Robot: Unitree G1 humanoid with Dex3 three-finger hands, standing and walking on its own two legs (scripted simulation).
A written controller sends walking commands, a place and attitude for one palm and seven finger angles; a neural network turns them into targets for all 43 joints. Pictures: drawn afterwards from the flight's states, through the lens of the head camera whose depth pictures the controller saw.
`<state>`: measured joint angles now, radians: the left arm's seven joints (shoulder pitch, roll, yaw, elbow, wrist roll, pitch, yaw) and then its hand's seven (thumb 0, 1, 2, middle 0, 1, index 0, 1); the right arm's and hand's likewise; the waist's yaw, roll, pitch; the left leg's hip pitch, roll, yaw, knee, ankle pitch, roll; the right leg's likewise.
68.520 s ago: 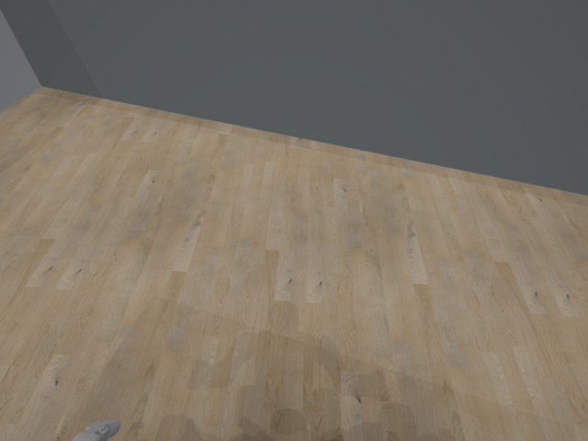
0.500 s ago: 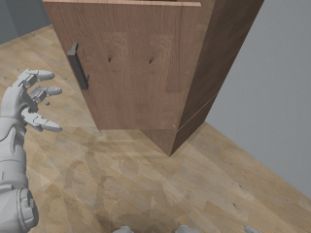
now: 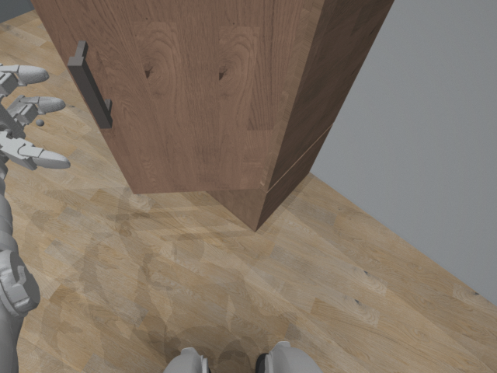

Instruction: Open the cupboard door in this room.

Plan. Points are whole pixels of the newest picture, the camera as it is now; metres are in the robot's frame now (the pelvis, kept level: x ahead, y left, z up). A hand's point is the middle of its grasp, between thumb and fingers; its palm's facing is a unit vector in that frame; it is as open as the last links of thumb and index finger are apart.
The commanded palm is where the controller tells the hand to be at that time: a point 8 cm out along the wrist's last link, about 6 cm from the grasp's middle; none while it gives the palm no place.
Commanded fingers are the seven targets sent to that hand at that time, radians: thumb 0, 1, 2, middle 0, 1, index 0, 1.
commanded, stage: move the hooked fingers beside the handle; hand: left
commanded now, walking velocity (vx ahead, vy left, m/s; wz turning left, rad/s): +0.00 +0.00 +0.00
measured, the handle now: (94, 87) +0.55 +0.23 +0.08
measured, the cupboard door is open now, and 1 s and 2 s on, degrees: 46 46 46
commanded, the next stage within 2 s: slide the fingers in behind the handle in 1.50 s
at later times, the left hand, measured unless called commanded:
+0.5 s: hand (42, 106) +0.51 +0.30 +0.08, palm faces +0.03 -1.00 +0.00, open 14.0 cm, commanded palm +0.48 +0.34 +0.08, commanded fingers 0.00 -0.50 0.30 -0.30 -1.20 -0.30 -1.20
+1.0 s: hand (38, 113) +0.49 +0.30 +0.09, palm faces +0.05 -1.00 -0.02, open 14.0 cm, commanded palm +0.48 +0.34 +0.08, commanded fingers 0.00 -0.50 0.30 -0.30 -1.20 -0.30 -1.20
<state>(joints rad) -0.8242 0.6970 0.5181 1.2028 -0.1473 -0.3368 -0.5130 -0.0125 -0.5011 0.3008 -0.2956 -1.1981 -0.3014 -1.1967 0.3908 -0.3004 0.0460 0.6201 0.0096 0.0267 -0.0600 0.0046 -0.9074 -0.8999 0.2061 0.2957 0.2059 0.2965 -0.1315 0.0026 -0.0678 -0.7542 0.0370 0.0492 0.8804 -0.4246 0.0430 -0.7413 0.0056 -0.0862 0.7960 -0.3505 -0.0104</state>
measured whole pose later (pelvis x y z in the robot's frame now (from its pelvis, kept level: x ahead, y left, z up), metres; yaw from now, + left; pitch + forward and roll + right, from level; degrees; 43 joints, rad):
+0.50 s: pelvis +0.01 +0.01 -0.01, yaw -2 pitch +22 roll -4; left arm -0.87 0.81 0.61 1.22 -0.10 -0.30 -0.54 -0.01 -0.50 0.30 -0.30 -1.20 -0.30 -1.20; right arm 0.46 -0.29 0.05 0.58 -0.01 0.09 -0.03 0.00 -0.91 -0.90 0.21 0.30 0.21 0.30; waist -0.18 0.01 -0.08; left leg -0.85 0.06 0.06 0.92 -0.46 0.05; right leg -0.83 0.03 -0.07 0.80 -0.36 0.00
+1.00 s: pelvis +0.00 +0.01 -0.01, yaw +0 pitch +20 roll -4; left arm -0.90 0.75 0.53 1.24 -0.11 -0.34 -0.49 -0.01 -0.50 0.30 -0.30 -1.20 -0.30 -1.20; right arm 0.37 -0.29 0.06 0.57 0.00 0.08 -0.03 0.00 -0.91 -0.90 0.21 0.30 0.21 0.30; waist -0.16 0.01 -0.07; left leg -0.83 0.05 0.03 0.95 -0.46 0.05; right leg -0.80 0.02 -0.10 0.83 -0.37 0.00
